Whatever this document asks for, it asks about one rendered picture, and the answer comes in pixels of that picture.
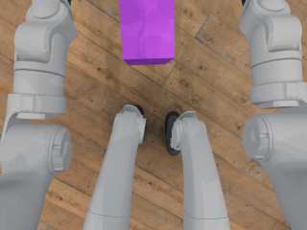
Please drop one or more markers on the robot foot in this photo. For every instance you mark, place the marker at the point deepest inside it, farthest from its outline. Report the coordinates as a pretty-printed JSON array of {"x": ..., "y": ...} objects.
[
  {"x": 169, "y": 123},
  {"x": 140, "y": 109}
]

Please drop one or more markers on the carton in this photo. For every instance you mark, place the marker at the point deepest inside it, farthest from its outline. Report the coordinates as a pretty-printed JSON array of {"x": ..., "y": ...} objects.
[{"x": 147, "y": 31}]

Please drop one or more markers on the robot right foot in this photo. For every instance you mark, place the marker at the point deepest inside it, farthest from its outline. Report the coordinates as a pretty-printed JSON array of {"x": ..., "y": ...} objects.
[{"x": 169, "y": 123}]

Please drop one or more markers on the left robot forearm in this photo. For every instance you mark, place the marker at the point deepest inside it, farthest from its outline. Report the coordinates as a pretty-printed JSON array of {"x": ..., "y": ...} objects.
[{"x": 40, "y": 56}]

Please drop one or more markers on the robot left foot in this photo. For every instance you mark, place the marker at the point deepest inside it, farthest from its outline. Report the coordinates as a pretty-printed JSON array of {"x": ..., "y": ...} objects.
[{"x": 140, "y": 109}]

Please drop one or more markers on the robot left upper arm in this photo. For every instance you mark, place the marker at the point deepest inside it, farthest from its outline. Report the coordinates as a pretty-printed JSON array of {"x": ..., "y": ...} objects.
[{"x": 30, "y": 157}]

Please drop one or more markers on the robot right upper arm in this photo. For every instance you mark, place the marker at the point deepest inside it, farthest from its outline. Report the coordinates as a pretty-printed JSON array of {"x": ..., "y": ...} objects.
[{"x": 278, "y": 141}]

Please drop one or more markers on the right robot forearm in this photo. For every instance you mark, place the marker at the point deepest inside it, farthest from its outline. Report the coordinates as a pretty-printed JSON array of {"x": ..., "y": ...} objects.
[{"x": 275, "y": 55}]

